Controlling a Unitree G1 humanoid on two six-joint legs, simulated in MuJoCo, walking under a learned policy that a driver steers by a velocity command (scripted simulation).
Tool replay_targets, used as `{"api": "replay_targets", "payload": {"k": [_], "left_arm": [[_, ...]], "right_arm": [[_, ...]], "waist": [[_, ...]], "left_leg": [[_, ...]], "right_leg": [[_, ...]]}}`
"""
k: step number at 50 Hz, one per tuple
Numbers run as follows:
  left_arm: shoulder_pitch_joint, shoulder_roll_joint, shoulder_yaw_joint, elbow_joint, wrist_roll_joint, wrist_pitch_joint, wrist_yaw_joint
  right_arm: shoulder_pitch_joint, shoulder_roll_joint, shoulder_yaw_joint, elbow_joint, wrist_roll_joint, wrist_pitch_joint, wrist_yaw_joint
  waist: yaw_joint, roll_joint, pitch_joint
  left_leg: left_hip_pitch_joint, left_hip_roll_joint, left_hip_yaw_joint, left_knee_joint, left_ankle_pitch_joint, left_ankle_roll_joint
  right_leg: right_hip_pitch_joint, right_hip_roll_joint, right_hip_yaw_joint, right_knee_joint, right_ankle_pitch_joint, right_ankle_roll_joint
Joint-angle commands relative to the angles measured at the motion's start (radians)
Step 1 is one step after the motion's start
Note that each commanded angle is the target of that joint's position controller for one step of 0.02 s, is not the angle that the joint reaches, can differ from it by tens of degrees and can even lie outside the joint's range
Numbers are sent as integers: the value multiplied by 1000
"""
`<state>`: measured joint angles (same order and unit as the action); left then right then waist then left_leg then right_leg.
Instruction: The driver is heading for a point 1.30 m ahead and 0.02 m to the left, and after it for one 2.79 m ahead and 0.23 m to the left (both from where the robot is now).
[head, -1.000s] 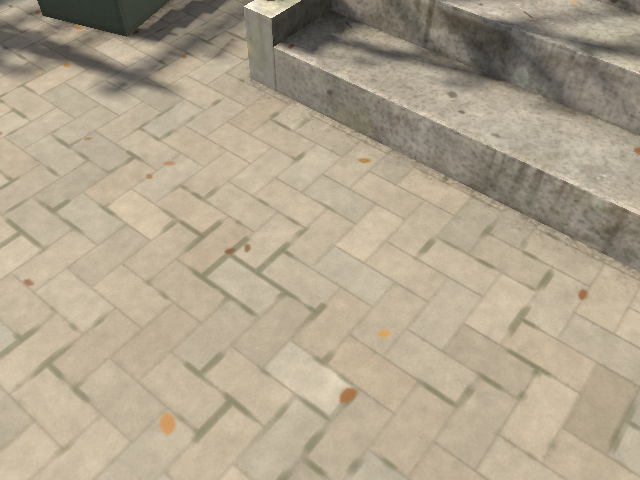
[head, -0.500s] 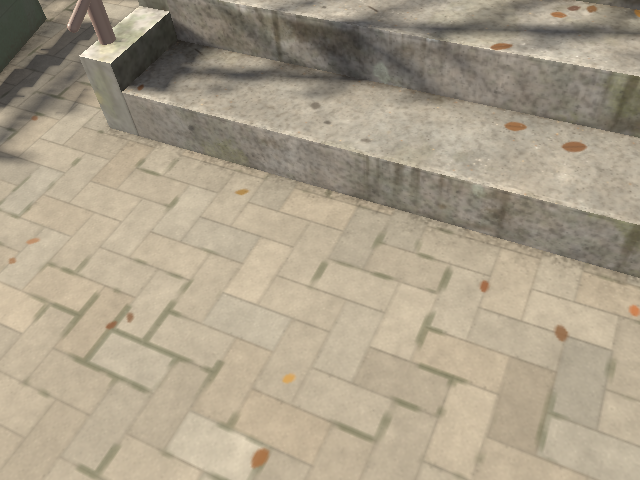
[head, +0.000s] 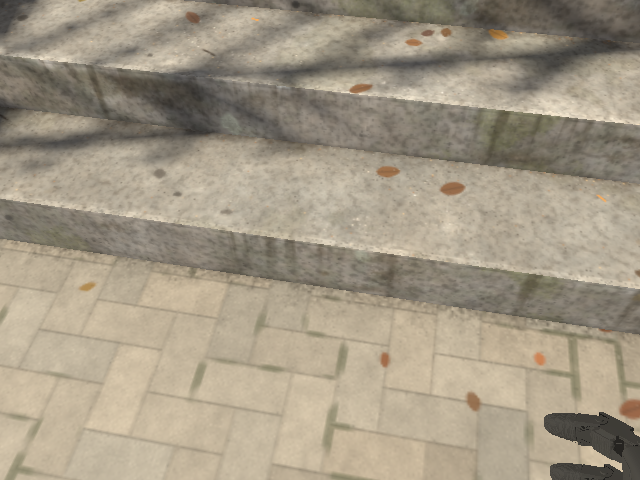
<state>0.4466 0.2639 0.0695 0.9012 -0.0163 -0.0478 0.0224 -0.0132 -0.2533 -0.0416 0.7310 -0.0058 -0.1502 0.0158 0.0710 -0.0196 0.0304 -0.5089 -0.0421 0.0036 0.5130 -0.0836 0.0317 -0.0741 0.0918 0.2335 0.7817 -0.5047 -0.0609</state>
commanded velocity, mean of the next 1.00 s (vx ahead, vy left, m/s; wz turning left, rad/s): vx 0.50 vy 0.00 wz -0.29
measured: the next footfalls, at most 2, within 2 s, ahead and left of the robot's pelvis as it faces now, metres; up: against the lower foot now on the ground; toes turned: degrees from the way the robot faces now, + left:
right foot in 0.46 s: +0.38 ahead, -0.19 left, +0.00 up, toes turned -16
left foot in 0.96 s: +0.65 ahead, -0.04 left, +0.00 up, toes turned -11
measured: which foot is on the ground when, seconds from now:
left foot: down 0.00-0.48, up 0.50-0.94, down 0.96-1.00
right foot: up 0.00-0.44, down 0.46-0.98, up 1.00-1.00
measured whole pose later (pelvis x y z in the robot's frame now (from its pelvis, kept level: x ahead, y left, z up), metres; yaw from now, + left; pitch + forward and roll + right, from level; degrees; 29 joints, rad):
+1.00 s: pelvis +0.52 -0.10 +0.01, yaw -15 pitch +1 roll -2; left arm 0.38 0.25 0.05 0.95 0.01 -0.09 -0.01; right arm 0.14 -0.23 -0.02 0.86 -0.05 -0.09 0.01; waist 0.03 -0.01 0.01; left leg -0.40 0.02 0.08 0.57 -0.19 0.06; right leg -0.13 0.03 -0.01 0.72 -0.42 -0.05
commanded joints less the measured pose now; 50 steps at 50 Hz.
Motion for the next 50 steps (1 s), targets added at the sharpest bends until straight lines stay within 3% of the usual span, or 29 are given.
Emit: {"api": "replay_targets", "payload": {"k": [1, 2, 3, 4, 5, 7, 10, 14, 17, 18, 19, 21, 22, 23, 24, 25, 26, 27, 28, 30, 32, 36, 42, 44, 46, 47, 48, 49, 50], "left_arm": [[51, 115, 2, -107, -40, -25, -8], [-57, 147, 9, -135, -32, -21, -5], [-110, 129, 10, -151, -15, -20, -5], [-108, 111, 14, -157, -8, -15, -8], [-88, 84, 13, -158, -14, -6, -12], [-100, 47, 6, -180, -17, 11, -13], [-175, 50, 2, -234, -2, 13, -14], [-297, 42, -7, -279, -4, -5, -42], [-395, 31, -16, -320, -6, -12, -60], [-417, 36, -21, -326, 84, 9, -91], [-430, 38, -17, -326, 88, 15, -102], [-365, 68, -7, -306, 88, 11, -99], [-249, 79, 1, -266, 94, 2, -90], [-80, 111, 14, -206, 105, -10, -76], [44, 216, 38, -194, 115, -16, -56], [73, 295, 60, -176, 68, -9, -46], [11, 263, 54, -181, 53, -8, -43], [-49, 196, 36, -174, 48, -15, -41], [-94, 137, 19, -168, 46, -17, -43], [-148, 91, 1, -159, 38, -28, -43], [-135, 97, 2, -140, 35, -42, -43], [-83, 105, 6, -85, 26, -49, -35], [-45, 130, 11, -21, 29, -59, -31], [-39, 118, 12, -3, 39, -59, -30], [-78, 131, 13, -1, 35, -57, -27], [-88, 132, 12, 7, 36, -54, -28], [-95, 109, 2, 2, 35, -56, -28], [-12, -7, -30, -35, 19, -60, -31], [38, 33, -20, 0, 32, -51, -27]], "right_arm": [[334, -133, -48, 11, 7, 10, -13], [265, -104, -37, 3, 11, 20, -16], [220, -101, -33, 12, 5, 25, -13], [201, -94, -30, 22, -7, 22, -12], [191, -92, -30, 33, -10, 20, -9], [186, -102, -36, 52, 0, 8, -4], [201, -149, -51, 73, 4, 4, -7], [228, -176, -54, 86, 7, 20, -11], [293, -199, -53, 111, 23, 36, -6], [351, -140, -35, 146, -29, 37, -1], [377, -150, -37, 157, -28, 42, 1], [379, -202, -46, 167, -25, 57, -2], [374, -212, -45, 169, -21, 66, -4], [389, -180, -31, 163, -22, 70, -5], [430, -79, 0, 109, -2, 69, 6], [441, -93, -9, 99, -1, 70, 11], [354, -144, -21, 92, -5, 77, 8], [307, -111, -9, 87, 1, 71, 14], [309, -98, -5, 99, -2, 71, 15], [366, -88, -3, 134, -29, 96, 14], [369, -77, -3, 143, -32, 107, 19], [228, -61, 2, 104, -43, 107, 25], [84, -45, 14, 58, -28, 95, 18], [144, -40, 15, 78, -19, 92, 9], [212, -61, 4, 93, -27, 82, -3], [322, -71, -7, 135, -38, 69, -10], [469, -115, -23, 177, -54, 56, -19], [573, -271, -58, 190, -71, 49, -27], [543, -266, -66, 202, -35, 61, -17]], "waist": [[-147, 226, -339], [-144, 84, -199], [-118, 28, -100], [-86, 56, -68], [-67, 85, -52], [-56, 96, -23], [-63, 70, -6], [-109, 57, 5], [-147, 56, 29], [-132, 71, 56], [-151, 102, 60], [-103, 131, 29], [-42, 113, -39], [23, 65, -156], [49, -134, -314], [31, -253, -402], [25, -118, -308], [-1, -73, -184], [-36, -32, -122], [-91, -69, -92], [-101, -64, -90], [-75, -49, -1], [-43, -56, 33], [-56, -104, -2], [-107, -49, -3], [-158, 2, -41], [-211, 53, -115], [-171, 321, -172], [-138, 300, -203]], "left_leg": [[875, 451, -703, -206, -322, 234], [685, 410, -526, -225, -255, 191], [513, 368, -412, -263, -134, 180], [415, 335, -333, -294, -75, 170], [356, 309, -264, -327, -55, 166], [310, 302, -168, -375, 12, 183], [340, 319, -76, -401, 108, 199], [390, 280, 62, -388, 156, 162], [439, 292, 85, -379, 117, 147], [417, 294, 131, -378, 106, 106], [419, 295, 128, -364, 131, 95], [490, 308, 148, -222, 394, 76], [497, 290, 182, -53, 527, 62], [420, 248, 204, 170, 454, 44], [123, 173, 221, 515, 49, 0], [-81, 37, 111, 756, -465, -15], [-159, 97, 1, 796, -397, 6], [-158, 128, -8, 753, -315, 14], [-112, 159, -12, 665, -270, 18], [3, 167, -6, 592, -237, 9], [17, 158, 7, 568, -201, 5], [-98, 178, 13, 402, -86, -25], [-22, 133, 42, 123, 15, -32], [97, 109, 69, 135, -23, 0], [213, 69, 80, 77, -81, 22], [324, 32, 95, -5, -83, 37], [486, 88, 36, -64, -69, 57], [683, 401, -392, -169, 20, 155], [664, 451, -613, -276, -33, 216]], "right_leg": [[-678, -73, -9, 622, -13, 29], [-665, -122, -68, 591, 79, 29], [-624, -158, -90, 542, 134, 31], [-572, -194, -89, 497, 163, 26], [-532, -212, -99, 472, 173, 24], [-545, -230, -123, 425, 193, 26], [-620, -245, -123, 308, 303, 40], [-597, -225, -178, 61, 510, 34], [-559, -194, -226, -79, 513, 21], [-496, -171, -279, -148, 495, 4], [-448, -148, -301, -169, 459, -7], [-365, -96, -310, -222, 327, -37], [-232, -57, -321, -286, 322, -55], [-10, -53, -306, -299, 325, -74], [304, -339, 63, -313, 250, -151], [385, -500, 455, -457, 397, -236], [332, -456, 316, -441, 485, -213], [191, -412, 180, -451, 557, -199], [86, -366, 92, -485, 589, -162], [-45, -316, -7, -544, 622, -134], [-65, -304, -41, -587, 627, -154], [-49, -300, -75, -668, 494, -172], [-13, -285, -142, -646, 525, -139], [-28, -297, -158, -600, 559, -133], [-51, -289, -162, -483, 726, -115], [-45, -240, -196, -305, 868, -95], [-120, -178, -237, -79, 794, -64], [-400, -46, -312, 295, 331, -6], [-527, -16, -208, 440, 7, -12]]}}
